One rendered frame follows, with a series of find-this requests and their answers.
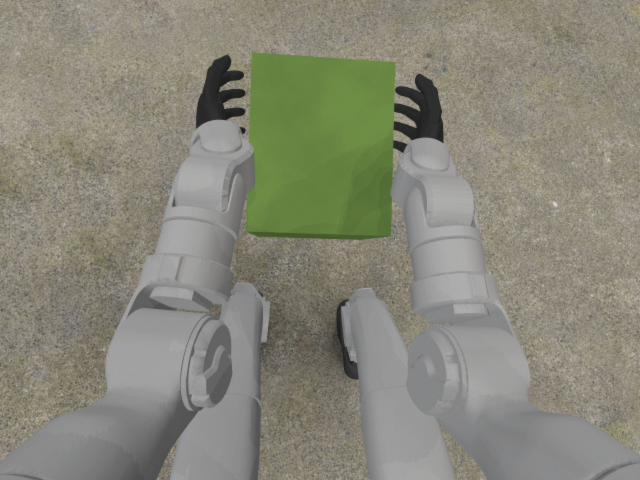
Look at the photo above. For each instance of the robot right foot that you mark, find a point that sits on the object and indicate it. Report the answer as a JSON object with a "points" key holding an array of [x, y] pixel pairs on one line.
{"points": [[350, 367]]}

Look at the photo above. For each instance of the robot left forearm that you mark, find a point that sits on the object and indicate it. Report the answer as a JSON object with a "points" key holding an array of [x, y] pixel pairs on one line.
{"points": [[190, 269]]}

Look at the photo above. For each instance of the right robot hand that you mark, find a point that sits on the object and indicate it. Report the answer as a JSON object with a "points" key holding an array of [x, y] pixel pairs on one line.
{"points": [[428, 120]]}

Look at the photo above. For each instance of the right robot upper arm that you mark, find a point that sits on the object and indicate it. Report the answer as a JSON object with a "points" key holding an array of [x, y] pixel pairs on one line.
{"points": [[475, 381]]}

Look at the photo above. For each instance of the right robot thigh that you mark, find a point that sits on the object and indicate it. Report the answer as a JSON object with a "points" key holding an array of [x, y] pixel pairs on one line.
{"points": [[401, 442]]}

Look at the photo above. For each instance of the left robot hand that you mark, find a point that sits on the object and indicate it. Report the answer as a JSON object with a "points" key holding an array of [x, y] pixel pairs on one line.
{"points": [[210, 105]]}

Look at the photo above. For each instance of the left robot upper arm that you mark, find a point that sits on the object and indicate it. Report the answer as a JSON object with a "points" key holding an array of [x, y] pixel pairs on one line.
{"points": [[163, 367]]}

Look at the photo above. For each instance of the robot right forearm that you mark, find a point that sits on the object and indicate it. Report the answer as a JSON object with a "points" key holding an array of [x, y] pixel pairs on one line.
{"points": [[451, 284]]}

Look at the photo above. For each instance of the carton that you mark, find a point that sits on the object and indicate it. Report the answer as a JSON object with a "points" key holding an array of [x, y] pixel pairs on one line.
{"points": [[322, 131]]}

